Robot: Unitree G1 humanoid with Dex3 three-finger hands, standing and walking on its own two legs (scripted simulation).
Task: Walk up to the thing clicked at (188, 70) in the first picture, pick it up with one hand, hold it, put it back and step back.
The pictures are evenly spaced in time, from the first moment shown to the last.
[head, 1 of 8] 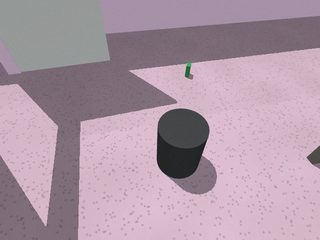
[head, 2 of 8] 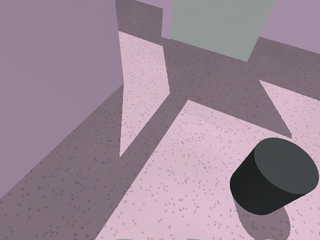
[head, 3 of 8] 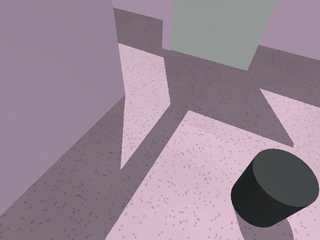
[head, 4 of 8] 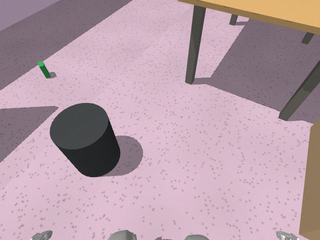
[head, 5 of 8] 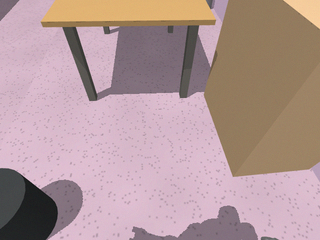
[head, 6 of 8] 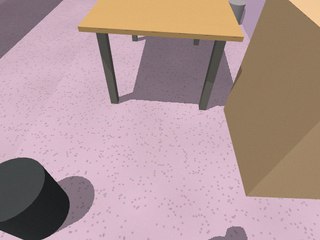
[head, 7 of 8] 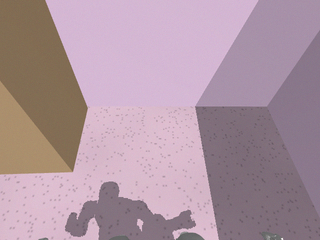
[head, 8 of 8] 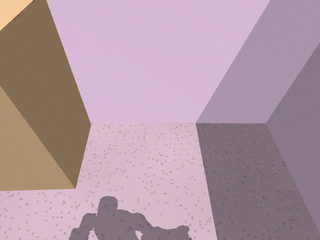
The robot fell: no
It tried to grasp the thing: no
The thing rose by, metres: 0.00
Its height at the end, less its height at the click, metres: +0.00
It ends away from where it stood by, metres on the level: 0.00
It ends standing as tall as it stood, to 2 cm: yes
